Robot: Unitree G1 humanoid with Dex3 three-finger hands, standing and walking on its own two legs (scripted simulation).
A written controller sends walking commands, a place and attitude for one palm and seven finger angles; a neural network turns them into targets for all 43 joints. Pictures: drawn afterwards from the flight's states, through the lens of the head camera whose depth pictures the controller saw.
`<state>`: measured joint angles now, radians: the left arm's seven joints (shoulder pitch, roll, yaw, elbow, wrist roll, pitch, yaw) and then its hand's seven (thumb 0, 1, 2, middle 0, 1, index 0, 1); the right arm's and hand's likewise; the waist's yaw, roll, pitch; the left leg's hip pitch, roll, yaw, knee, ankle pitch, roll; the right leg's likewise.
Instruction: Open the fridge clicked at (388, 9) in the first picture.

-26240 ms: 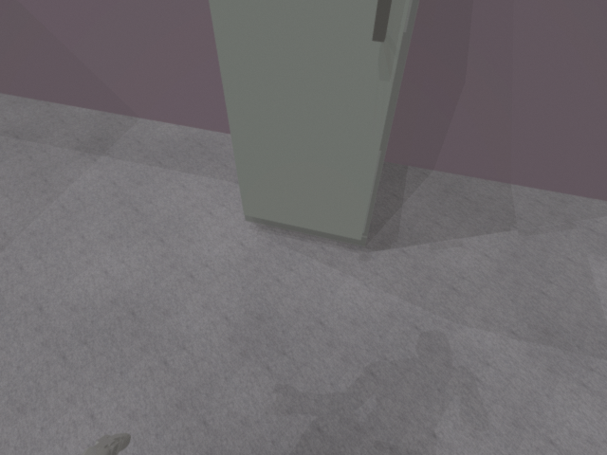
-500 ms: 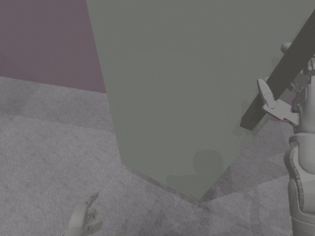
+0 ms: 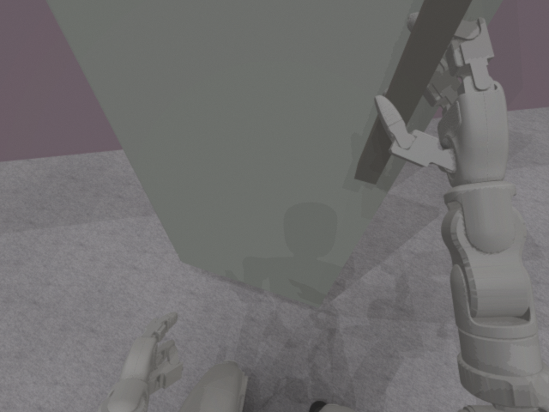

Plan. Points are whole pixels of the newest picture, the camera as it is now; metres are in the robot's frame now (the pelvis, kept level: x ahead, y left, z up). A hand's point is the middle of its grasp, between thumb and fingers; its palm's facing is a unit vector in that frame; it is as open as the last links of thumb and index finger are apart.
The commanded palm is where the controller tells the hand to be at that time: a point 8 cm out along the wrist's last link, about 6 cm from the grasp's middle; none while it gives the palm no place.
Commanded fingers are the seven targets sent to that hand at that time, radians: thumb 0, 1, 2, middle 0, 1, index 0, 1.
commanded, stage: walk backward, drawing the door open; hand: right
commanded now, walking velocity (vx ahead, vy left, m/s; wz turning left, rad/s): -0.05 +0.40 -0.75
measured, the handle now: (411, 67) +0.42 -0.07 +0.26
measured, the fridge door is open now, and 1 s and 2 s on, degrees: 28 57 84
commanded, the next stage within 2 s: stop walking and hold the door back in 1.64 s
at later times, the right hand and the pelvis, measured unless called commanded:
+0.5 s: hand (339, 212) +0.27 -0.01 +0.23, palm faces +0.28 +0.92 -0.28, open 9.1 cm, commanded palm +0.22 -0.04 +0.23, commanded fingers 0.00 -0.90 -0.90 0.45 1.40 0.45 1.40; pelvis +0.00 +0.19 +0.00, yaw -24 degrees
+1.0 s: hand (208, 292) +0.19 +0.08 +0.23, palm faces +0.66 +0.73 -0.17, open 8.8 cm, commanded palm +0.14 +0.06 +0.22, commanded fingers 0.00 -0.90 -0.90 0.45 1.40 0.45 1.40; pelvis +0.05 +0.38 +0.00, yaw -43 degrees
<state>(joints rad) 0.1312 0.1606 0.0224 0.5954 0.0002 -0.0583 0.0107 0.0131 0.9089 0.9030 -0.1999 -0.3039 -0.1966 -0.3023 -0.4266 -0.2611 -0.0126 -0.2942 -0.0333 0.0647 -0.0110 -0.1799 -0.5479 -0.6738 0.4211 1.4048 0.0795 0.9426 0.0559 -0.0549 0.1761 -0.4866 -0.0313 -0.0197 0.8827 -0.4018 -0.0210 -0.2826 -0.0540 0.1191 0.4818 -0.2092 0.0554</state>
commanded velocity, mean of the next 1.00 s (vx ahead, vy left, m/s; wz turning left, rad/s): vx -0.12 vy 0.35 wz -0.67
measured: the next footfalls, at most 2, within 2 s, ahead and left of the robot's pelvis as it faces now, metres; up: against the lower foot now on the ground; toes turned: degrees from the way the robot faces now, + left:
left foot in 0.08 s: +0.06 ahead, +0.17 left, +0.00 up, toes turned -4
right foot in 0.38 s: -0.01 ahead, +0.02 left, +0.00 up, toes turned -28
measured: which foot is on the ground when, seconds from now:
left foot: up 0.00-0.06, down 0.08-0.36, up 0.38-0.58, down 0.60-0.86, up 0.88-1.00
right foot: down 0.00-0.08, up 0.10-0.36, down 0.38-0.60, up 0.62-0.84, down 0.86-1.00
